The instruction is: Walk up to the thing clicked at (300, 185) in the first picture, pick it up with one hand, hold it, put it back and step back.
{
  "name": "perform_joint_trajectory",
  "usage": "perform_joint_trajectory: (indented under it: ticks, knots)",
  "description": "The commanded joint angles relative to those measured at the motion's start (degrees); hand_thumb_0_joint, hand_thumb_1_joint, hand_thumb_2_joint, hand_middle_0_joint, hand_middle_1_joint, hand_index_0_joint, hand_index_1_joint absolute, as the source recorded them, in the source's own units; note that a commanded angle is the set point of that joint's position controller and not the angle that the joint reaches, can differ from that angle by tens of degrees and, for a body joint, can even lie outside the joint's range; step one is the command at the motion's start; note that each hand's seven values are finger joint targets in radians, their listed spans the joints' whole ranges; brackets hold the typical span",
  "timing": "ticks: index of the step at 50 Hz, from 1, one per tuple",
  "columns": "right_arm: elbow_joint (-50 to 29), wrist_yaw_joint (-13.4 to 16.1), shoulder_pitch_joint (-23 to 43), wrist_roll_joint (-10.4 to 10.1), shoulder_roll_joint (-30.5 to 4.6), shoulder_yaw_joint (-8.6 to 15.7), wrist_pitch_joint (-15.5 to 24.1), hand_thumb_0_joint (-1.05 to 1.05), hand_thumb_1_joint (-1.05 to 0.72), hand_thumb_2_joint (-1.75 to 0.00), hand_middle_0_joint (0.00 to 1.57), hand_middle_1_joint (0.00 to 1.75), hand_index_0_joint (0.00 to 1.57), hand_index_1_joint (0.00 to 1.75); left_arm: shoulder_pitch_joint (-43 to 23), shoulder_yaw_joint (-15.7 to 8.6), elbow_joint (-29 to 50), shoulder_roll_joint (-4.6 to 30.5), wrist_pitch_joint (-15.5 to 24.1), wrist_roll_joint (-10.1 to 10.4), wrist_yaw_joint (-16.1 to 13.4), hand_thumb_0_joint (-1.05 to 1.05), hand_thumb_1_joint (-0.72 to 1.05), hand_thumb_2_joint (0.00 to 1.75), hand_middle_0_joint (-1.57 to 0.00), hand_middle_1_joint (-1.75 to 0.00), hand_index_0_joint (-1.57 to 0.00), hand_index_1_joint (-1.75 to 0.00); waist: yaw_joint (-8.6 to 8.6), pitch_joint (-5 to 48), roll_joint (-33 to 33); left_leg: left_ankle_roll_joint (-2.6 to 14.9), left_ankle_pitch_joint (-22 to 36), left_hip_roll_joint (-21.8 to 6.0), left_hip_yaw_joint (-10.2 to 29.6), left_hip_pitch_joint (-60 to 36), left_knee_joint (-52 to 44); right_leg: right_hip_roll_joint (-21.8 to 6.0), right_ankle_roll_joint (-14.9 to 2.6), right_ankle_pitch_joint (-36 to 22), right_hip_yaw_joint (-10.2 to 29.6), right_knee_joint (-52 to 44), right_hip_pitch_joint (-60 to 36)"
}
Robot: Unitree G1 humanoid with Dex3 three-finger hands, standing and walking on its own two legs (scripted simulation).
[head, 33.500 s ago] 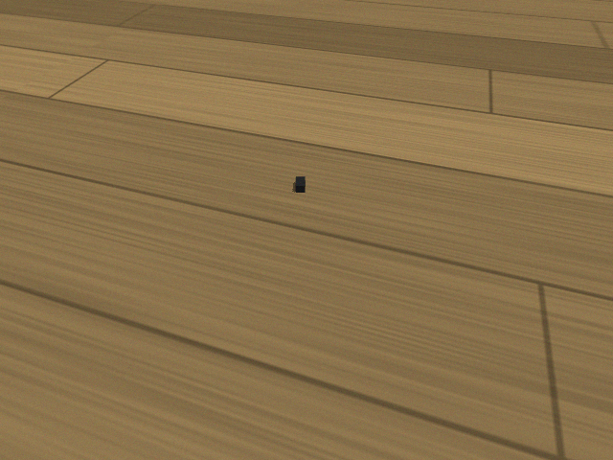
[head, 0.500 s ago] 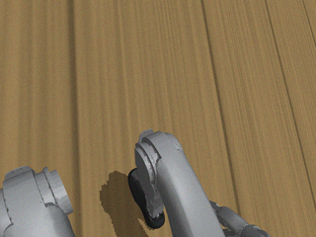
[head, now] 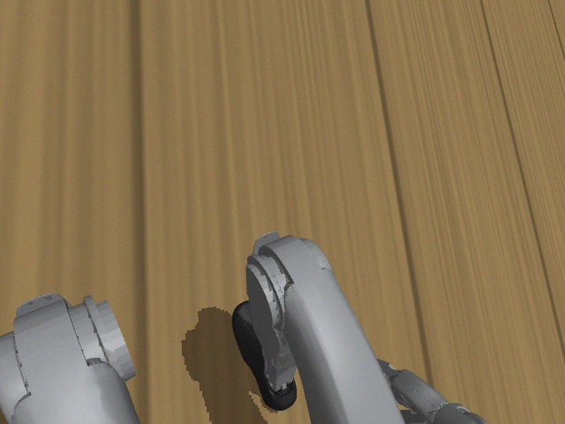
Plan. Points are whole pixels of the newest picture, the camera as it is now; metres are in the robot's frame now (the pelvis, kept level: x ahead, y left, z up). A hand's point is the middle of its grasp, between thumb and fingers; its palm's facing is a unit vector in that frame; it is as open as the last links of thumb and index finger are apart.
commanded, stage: withdraw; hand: left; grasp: from above
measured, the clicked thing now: out of the picture +0.43 +0.34 -0.27
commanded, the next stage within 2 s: home in 0.78 s
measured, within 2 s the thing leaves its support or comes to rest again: neither
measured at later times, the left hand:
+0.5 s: hand out of the picture +0.40 +0.36 -0.08, palm faces -0.48 -0.15 -0.87, open 12.5 cm
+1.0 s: hand out of the picture +0.42 +0.37 -0.09, palm faces -0.33 -0.09 -0.94, open 12.2 cm
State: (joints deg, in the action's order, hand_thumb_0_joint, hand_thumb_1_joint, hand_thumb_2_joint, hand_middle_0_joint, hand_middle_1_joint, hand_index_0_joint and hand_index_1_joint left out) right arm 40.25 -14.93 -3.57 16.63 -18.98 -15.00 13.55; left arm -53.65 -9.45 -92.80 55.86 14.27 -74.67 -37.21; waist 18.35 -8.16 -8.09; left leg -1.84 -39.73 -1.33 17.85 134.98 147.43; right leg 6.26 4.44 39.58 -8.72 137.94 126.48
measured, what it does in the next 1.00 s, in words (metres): stands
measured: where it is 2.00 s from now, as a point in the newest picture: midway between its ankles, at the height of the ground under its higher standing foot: (202, 410)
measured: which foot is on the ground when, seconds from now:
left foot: down 0.00-1.00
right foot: down 0.00-1.00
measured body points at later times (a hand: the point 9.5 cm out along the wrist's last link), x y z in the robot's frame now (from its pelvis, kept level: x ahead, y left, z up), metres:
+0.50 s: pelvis -0.01 -0.01 +0.05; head +0.20 +0.08 +0.44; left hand +0.42 +0.37 -0.03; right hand +0.12 -0.27 -0.05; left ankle +0.07 +0.13 -0.26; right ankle +0.11 -0.13 -0.26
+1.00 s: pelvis +0.00 -0.01 +0.05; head +0.21 +0.09 +0.43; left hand +0.44 +0.37 -0.03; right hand +0.09 -0.26 -0.06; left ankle +0.07 +0.13 -0.26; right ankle +0.11 -0.13 -0.26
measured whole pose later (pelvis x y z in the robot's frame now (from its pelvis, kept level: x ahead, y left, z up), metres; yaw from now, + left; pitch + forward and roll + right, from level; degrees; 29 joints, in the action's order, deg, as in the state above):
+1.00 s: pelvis +0.00 -0.01 +0.05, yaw +6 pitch +34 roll -9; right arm 41.8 -8.0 -9.2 7.1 -14.4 -4.3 2.0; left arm -52.0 -4.7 -75.2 42.3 6.3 -68.5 -21.4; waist 12.5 5.0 1.2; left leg -0.7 -36.5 -1.2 9.7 133.0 135.1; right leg 3.0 3.3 39.3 -3.3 130.8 126.0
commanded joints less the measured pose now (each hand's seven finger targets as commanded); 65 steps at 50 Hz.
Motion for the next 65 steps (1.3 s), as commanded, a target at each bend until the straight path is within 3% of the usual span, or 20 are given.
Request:
perform_joint_trajectory:
  ticks: [1, 2, 5, 7, 10, 16, 20, 26, 34, 38, 39, 41, 45, 47, 51, 54, 57, 60, 62, 65]
  knots:
    - [0.53, -0.70, -9.49, -1.86, -17.16, 8.08, 1.02, 0.00, -0.89, -0.90, 0.20, 0.30, 0.20, 0.30, -14.27, -3.50, 19.31, 14.34, -2.77, 3.74, -2.33, 0.00, -0.17, 0.70, -0.37, -0.66, -0.37, -0.66, -2.63, 48.10, 41.10, 0.57, 14.36, -1.96, -9.62, -37.21, -17.30, 0.48, -5.93, -17.76, -6.91, -10.84, -17.42]
    - [0.18, -0.87, -9.30, -2.55, -16.68, 9.12, 0.67, 0.00, -0.89, -0.90, 0.20, 0.30, 0.20, 0.30, -11.10, -3.58, 21.80, 12.68, -3.78, 4.66, -1.69, 0.00, -0.17, 0.70, -0.37, -0.66, -0.37, -0.66, -4.48, 50.62, 42.82, 0.26, 15.54, -1.99, -9.79, -39.20, -18.54, 0.54, -6.21, -18.19, -6.70, -10.92, -16.88]
    - [0.57, -1.19, -9.26, -4.94, -15.72, 11.69, -1.20, 0.00, -0.89, -0.90, 0.20, 0.30, 0.20, 0.30, -10.35, 0.31, 27.26, 6.85, -7.13, 6.67, 2.15, 0.00, -0.17, 0.71, -0.36, -0.66, -0.36, -0.66, -5.58, 52.23, 43.23, 0.49, 14.41, -1.52, -10.86, -37.57, -20.96, 0.49, -6.70, -16.99, -5.56, -12.26, -14.39]
    - [1.07, -1.10, -10.29, -6.96, -15.20, 13.48, -2.69, 0.00, -0.89, -0.90, 0.20, 0.30, 0.20, 0.30, -8.63, 2.16, 26.48, 3.75, -9.55, 7.88, 5.76, 0.00, -0.18, 0.71, -0.36, -0.67, -0.36, -0.67, -5.86, 49.77, 37.71, 1.37, 12.97, -1.39, -11.70, -33.92, -21.34, 0.54, -6.46, -16.11, -4.15, -14.47, -13.45]
    - [1.01, -0.53, -13.09, -8.71, -14.29, 14.67, -4.83, 0.00, -0.89, -0.90, 0.20, 0.30, 0.20, 0.30, -9.59, 6.45, 25.50, -2.28, -11.62, 9.90, 11.52, 0.00, -0.18, 0.72, -0.35, -0.69, -0.35, -0.69, -4.41, 44.80, 29.82, 2.42, 10.17, -1.04, -11.86, -30.21, -23.28, 0.15, -6.13, -14.21, -2.86, -17.65, -14.55]
    - [-1.00, 2.04, -14.52, -10.44, -12.99, 15.36, -7.98, 0.00, -0.90, -0.90, 0.20, 0.30, 0.20, 0.30, -13.35, 9.10, 24.39, -4.36, -9.74, 13.03, 21.55, 0.00, -0.24, 0.77, -0.33, -0.73, -0.33, -0.74, -3.18, 40.97, 15.89, 3.97, 5.14, 0.25, -11.56, -25.12, -25.18, -0.38, -6.02, -7.99, -0.54, -22.47, -19.14]
    - [-2.37, 4.46, -13.94, -10.84, -12.68, 14.52, -9.34, 0.00, -0.90, -0.90, 0.20, 0.30, 0.20, 0.30, -13.27, 8.01, 21.55, -0.21, -6.76, 11.23, 24.44, 0.00, -0.26, 0.79, -0.32, -0.74, -0.31, -0.76, -4.32, 38.31, 12.09, 4.01, 3.78, 0.90, -12.76, -23.43, -24.76, -1.07, -6.25, -4.79, 0.30, -23.91, -19.58]
    - [-2.81, 6.82, -13.14, -9.71, -11.40, 12.25, -11.08, 0.00, -0.90, -0.90, 0.20, 0.30, 0.20, 0.30, -16.06, 4.55, 21.82, 4.88, -0.24, 7.30, 23.17, 0.00, -0.26, 0.79, -0.32, -0.74, -0.31, -0.75, -4.82, 40.65, 17.75, 3.45, 5.83, 0.98, -13.90, -25.28, -23.57, -1.34, -6.47, -5.95, 0.78, -21.87, -19.63]
    - [-1.13, 8.10, -14.16, -7.67, -12.86, 12.32, -11.61, 0.00, -0.89, -0.89, 0.20, 0.30, 0.20, 0.30, -22.16, 1.99, 24.56, 7.04, 3.61, 3.12, 14.17, 0.00, -0.25, 0.77, -0.30, -0.75, -0.30, -0.74, -4.25, 47.18, 29.62, 2.00, 7.79, 0.46, -13.39, -33.91, -22.92, -1.75, -6.73, -8.75, -1.64, -17.73, -14.58]
    - [-0.77, 8.26, -14.58, -7.37, -13.48, 14.19, -10.92, 0.00, -0.90, -0.90, 0.20, 0.30, 0.20, 0.30, -20.77, -1.15, 30.07, 9.07, 1.33, 2.37, 10.08, 0.00, -0.20, 0.72, -0.35, -0.68, -0.35, -0.68, -5.63, 54.15, 35.00, 1.43, 9.85, 0.42, -13.85, -39.54, -24.26, -2.35, -6.92, -11.19, -2.41, -16.22, -13.88]
    - [-0.79, 8.07, -15.03, -7.58, -13.08, 14.62, -10.69, 0.00, -0.90, -0.90, 0.20, 0.30, 0.20, 0.30, -19.53, -0.65, 30.24, 8.08, 0.04, 2.36, 9.68, 0.00, -0.18, 0.71, -0.37, -0.67, -0.37, -0.67, -5.82, 55.48, 35.73, 1.34, 10.59, 0.21, -13.83, -41.12, -24.82, -2.39, -7.03, -12.00, -2.21, -16.08, -13.98]
    - [-0.69, 7.97, -14.83, -8.13, -13.21, 15.76, -10.61, 0.00, -0.90, -0.90, 0.20, 0.30, 0.20, 0.30, -18.54, -1.71, 32.05, 8.61, -2.40, 3.31, 9.14, 0.00, -0.16, 0.69, -0.39, -0.64, -0.39, -0.64, -7.17, 58.17, 35.30, 1.55, 11.28, 0.10, -14.28, -42.20, -25.76, -2.48, -7.01, -12.92, -1.82, -17.02, -14.16]
    - [0.88, 7.73, -16.03, -9.04, -11.97, 15.75, -10.79, 0.00, -0.89, -0.90, 0.20, 0.30, 0.20, 0.30, -17.86, 1.88, 26.23, 3.55, -7.35, 4.65, 11.03, 0.00, -0.05, 0.75, -0.32, -0.59, -0.32, -0.61, -6.00, 52.99, 31.68, 2.44, 9.71, 0.18, -14.65, -37.73, -27.14, -2.37, -6.83, -12.41, -1.21, -19.62, -13.07]
    - [0.77, 7.60, -16.91, -9.63, -11.29, 15.74, -11.00, 0.00, -0.89, -0.90, 0.20, 0.30, 0.20, 0.30, -13.59, 2.93, 23.80, 1.36, -9.22, 6.62, 13.46, 0.00, -0.10, 0.80, -0.21, -0.54, -0.20, -0.55, -6.50, 49.88, 27.52, 3.01, 8.56, 0.56, -14.50, -35.47, -28.21, -2.34, -6.80, -11.07, -0.88, -21.25, -14.11]
    - [-0.17, 7.26, -17.29, -11.28, -10.63, 17.14, -11.25, 0.00, -0.89, -0.90, 0.20, 0.30, 0.20, 0.30, -8.22, 4.13, 28.68, -2.35, -11.04, 12.80, 19.90, 0.00, 0.18, 0.86, -0.22, -0.48, -0.20, -0.49, -9.06, 53.01, 24.81, 3.23, 9.14, 0.90, -14.24, -38.20, -31.84, -2.57, -6.75, -11.15, 0.13, -23.65, -19.82]
    - [-2.62, 7.26, -17.24, -12.98, -10.17, 18.59, -11.94, 0.00, -0.89, -0.90, 0.20, 0.30, 0.20, 0.30, -2.03, 3.18, 38.78, -4.05, -11.37, 18.81, 24.98, 0.00, 0.42, 0.86, -0.21, -0.41, -0.20, -0.42, -11.44, 58.63, 22.18, 3.48, 11.93, 1.09, -14.41, -41.11, -34.69, -2.77, -6.30, -13.77, 0.99, -26.62, -26.95]
    - [-5.42, 8.18, -15.35, -14.29, -9.60, 19.46, -12.46, 0.00, -0.90, -0.90, 0.20, 0.30, 0.20, 0.30, 6.93, 3.41, 49.77, -7.93, -12.08, 26.10, 29.08, 0.00, 0.66, 0.81, -0.19, -0.29, -0.19, -0.29, -12.16, 55.50, 18.07, 3.80, 7.91, 1.07, -14.04, -40.51, -38.57, -2.86, -6.12, -10.56, 1.88, -31.54, -29.17]
    - [-7.51, 9.39, -12.83, -15.41, -8.23, 19.74, -12.78, 0.00, -0.90, -0.90, 0.20, 0.30, 0.20, 0.30, 12.78, 2.43, 60.34, -9.87, -12.84, 32.83, 31.55, 0.00, 0.89, 0.90, -0.20, -0.30, -0.20, -0.30, -13.14, 54.14, 14.98, 4.11, 5.92, 0.82, -13.81, -41.75, -42.12, -2.91, -5.81, -9.54, 2.95, -35.38, -32.44]
    - [-8.61, 10.30, -11.81, -15.94, -7.18, 19.95, -12.68, 0.00, -0.90, -0.90, 0.20, 0.30, 0.20, 0.30, 16.15, 1.95, 66.99, -11.62, -13.35, 36.96, 32.38, 0.00, 0.90, 0.90, -0.20, -0.30, -0.20, -0.30, -13.68, 53.97, 13.53, 4.27, 6.23, 0.70, -14.38, -43.45, -43.96, -3.13, -5.61, -9.71, 3.93, -38.72, -35.97]
    - [-9.30, 11.73, -10.22, -16.55, -6.67, 20.12, -12.46, 0.00, -0.90, -0.90, 0.20, 0.30, 0.20, 0.30, 19.64, 0.88, 74.09, -12.49, -14.37, 40.71, 32.61, 0.00, 0.90, 0.90, -0.20, -0.30, -0.20, -0.30, -14.48, 54.21, 15.84, 3.93, 7.34, 0.52, -14.44, -49.20, -47.44, -3.70, -5.74, -10.47, 4.79, -41.73, -38.80]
